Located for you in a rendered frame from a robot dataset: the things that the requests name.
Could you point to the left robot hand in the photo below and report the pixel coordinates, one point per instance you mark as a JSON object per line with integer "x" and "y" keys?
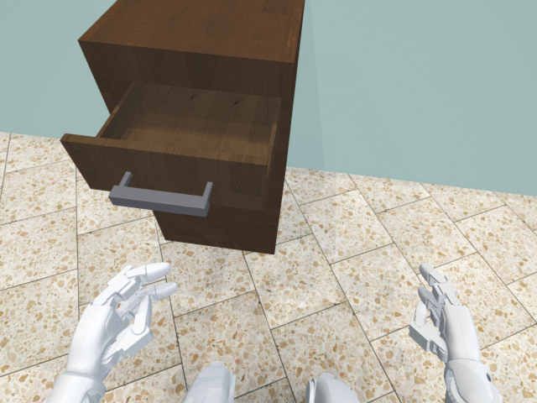
{"x": 91, "y": 349}

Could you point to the right robot hand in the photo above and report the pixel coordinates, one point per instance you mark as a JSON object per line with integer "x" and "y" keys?
{"x": 447, "y": 313}

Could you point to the robot right thigh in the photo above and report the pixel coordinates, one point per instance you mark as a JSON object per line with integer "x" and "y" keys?
{"x": 328, "y": 390}

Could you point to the handle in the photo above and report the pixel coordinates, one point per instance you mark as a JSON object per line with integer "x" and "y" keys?
{"x": 162, "y": 201}

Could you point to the robot left thigh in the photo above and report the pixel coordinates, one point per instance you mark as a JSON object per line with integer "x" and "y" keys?
{"x": 214, "y": 384}

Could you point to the robot right forearm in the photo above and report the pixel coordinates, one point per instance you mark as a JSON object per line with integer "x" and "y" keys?
{"x": 469, "y": 381}

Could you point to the drawer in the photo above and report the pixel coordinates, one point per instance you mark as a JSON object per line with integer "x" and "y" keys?
{"x": 176, "y": 139}

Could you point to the cabinet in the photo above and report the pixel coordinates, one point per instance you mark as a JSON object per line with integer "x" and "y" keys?
{"x": 240, "y": 46}

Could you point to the robot left forearm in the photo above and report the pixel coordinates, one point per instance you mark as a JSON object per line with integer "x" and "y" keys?
{"x": 72, "y": 387}

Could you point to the robot thigh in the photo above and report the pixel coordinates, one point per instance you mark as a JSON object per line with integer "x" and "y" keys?
{"x": 328, "y": 390}
{"x": 214, "y": 384}

